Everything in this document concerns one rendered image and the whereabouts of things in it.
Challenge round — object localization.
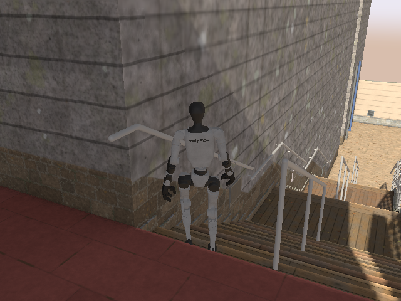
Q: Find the robot right forearm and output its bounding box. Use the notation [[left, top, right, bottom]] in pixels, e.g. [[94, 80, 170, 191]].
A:
[[222, 152, 234, 176]]

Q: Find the left robot hand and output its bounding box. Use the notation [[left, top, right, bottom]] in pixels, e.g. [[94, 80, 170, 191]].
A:
[[162, 184, 176, 202]]

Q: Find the humanoid robot head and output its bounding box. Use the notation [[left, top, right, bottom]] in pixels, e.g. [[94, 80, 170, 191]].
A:
[[187, 102, 209, 133]]

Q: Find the right robot upper arm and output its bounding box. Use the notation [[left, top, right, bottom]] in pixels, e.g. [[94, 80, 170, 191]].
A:
[[212, 127, 228, 162]]

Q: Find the right robot thigh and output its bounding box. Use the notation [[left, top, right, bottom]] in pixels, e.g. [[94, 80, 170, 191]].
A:
[[207, 176, 220, 219]]

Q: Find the left robot upper arm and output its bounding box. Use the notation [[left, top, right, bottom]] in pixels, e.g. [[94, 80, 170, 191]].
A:
[[170, 129, 185, 165]]

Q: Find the right robot hand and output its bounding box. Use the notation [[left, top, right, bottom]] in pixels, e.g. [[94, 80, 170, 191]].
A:
[[221, 173, 235, 186]]

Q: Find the robot left forearm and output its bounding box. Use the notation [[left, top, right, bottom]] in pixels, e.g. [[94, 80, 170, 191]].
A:
[[163, 156, 176, 186]]

